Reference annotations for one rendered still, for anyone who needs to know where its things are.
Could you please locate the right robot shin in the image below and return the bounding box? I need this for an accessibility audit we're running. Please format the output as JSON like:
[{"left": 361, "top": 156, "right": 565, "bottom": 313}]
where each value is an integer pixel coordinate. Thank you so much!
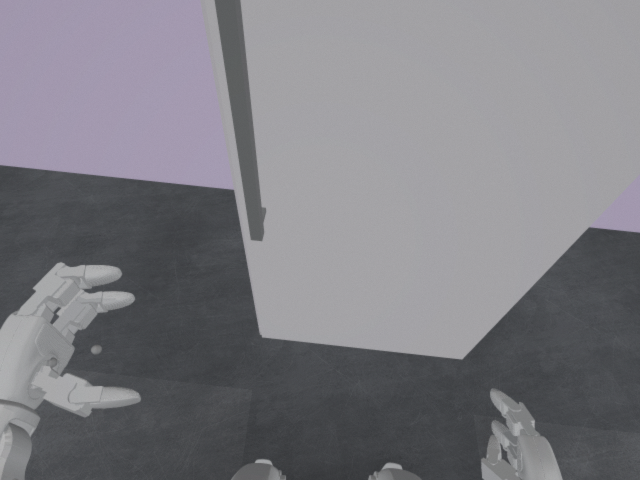
[{"left": 381, "top": 462, "right": 402, "bottom": 470}]

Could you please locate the left robot hand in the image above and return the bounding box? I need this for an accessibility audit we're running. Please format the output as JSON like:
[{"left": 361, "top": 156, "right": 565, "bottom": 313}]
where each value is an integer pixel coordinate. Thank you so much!
[{"left": 0, "top": 262, "right": 141, "bottom": 417}]

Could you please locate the handle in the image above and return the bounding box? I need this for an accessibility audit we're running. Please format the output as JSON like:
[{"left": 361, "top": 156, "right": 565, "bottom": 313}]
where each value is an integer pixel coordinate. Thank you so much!
[{"left": 215, "top": 0, "right": 266, "bottom": 241}]

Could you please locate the fridge door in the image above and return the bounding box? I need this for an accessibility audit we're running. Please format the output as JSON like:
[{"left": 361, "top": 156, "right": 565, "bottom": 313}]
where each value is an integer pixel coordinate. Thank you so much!
[{"left": 205, "top": 0, "right": 640, "bottom": 360}]

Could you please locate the right robot hand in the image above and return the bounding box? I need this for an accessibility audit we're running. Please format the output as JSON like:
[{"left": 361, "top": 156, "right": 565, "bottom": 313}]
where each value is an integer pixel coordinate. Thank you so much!
[{"left": 481, "top": 388, "right": 563, "bottom": 480}]

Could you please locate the robot left forearm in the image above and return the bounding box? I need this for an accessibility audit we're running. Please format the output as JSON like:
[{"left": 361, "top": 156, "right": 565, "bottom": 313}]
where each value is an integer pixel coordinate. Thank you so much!
[{"left": 0, "top": 399, "right": 40, "bottom": 480}]

